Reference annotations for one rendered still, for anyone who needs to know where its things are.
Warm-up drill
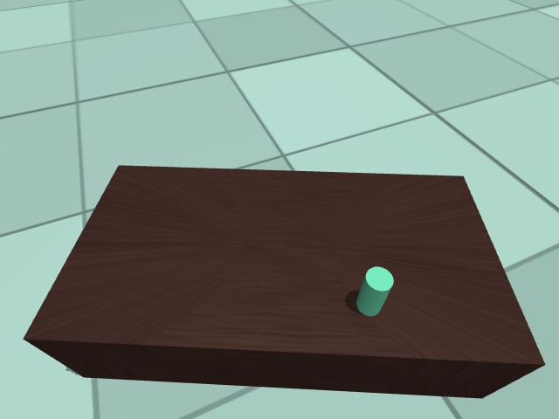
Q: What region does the can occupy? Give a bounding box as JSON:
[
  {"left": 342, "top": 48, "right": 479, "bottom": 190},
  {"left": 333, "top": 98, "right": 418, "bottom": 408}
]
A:
[{"left": 356, "top": 267, "right": 394, "bottom": 316}]

